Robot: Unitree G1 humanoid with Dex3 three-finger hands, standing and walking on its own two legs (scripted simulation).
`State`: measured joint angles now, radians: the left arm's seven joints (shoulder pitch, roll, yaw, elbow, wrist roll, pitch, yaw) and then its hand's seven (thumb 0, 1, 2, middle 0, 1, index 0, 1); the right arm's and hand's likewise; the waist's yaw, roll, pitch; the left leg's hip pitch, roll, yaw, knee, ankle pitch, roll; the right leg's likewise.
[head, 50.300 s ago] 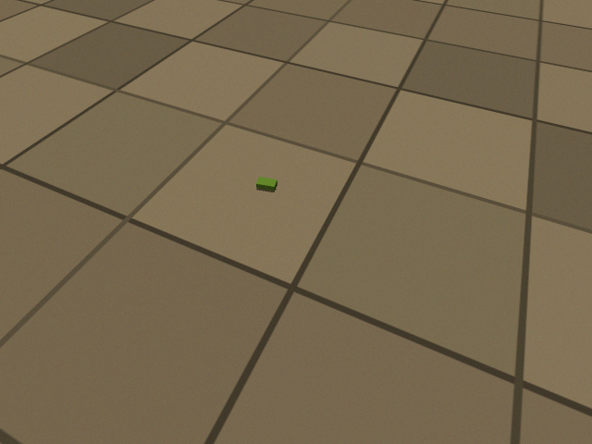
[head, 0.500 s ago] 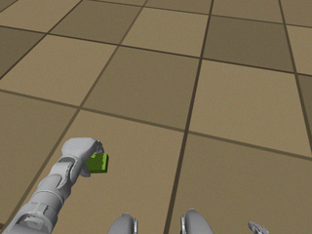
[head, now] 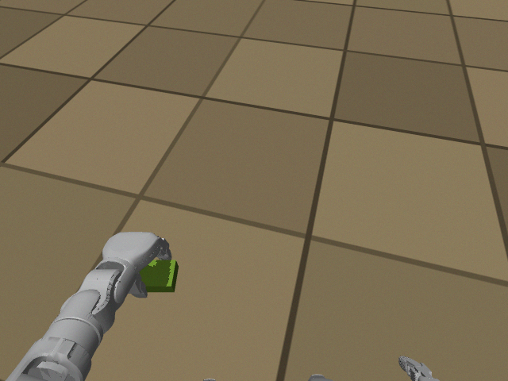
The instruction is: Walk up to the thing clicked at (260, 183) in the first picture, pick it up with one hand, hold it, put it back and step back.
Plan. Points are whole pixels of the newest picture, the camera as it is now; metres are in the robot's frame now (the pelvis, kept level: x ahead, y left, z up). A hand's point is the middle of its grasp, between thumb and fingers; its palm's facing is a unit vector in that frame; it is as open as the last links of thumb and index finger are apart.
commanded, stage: hold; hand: left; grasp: from above
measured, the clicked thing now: (151, 275) +0.32 +0.22 -0.10
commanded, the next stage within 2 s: crouch in 1.66 s
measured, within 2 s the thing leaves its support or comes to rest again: neither
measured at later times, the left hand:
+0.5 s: hand (138, 271) +0.30 +0.22 -0.04, palm faces -0.47 -0.02 -0.88, open 8.1 cm
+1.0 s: hand (139, 277) +0.28 +0.21 -0.02, palm faces -0.47 -0.02 -0.88, open 8.2 cm
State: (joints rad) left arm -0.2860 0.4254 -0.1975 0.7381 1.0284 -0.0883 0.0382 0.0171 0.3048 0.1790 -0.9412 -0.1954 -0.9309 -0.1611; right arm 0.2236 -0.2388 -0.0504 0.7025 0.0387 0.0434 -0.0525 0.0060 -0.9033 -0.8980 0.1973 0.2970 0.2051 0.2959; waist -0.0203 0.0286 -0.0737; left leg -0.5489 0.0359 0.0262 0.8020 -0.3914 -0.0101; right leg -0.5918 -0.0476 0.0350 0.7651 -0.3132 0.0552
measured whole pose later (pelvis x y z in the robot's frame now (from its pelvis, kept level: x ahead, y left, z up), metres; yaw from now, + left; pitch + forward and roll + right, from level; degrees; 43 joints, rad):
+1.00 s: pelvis -0.01 -0.01 +0.02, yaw -1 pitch +2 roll +1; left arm -0.22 0.42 -0.20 0.61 1.00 -0.09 -0.06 0.02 0.31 0.18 -0.92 -0.23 -0.91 -0.20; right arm 0.19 -0.25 -0.04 0.67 0.05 0.06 -0.07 0.01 -0.91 -0.90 0.20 0.30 0.20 0.30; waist 0.00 0.04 -0.03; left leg -0.37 0.03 0.04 0.63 -0.30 -0.02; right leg -0.43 -0.05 0.05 0.64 -0.25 0.05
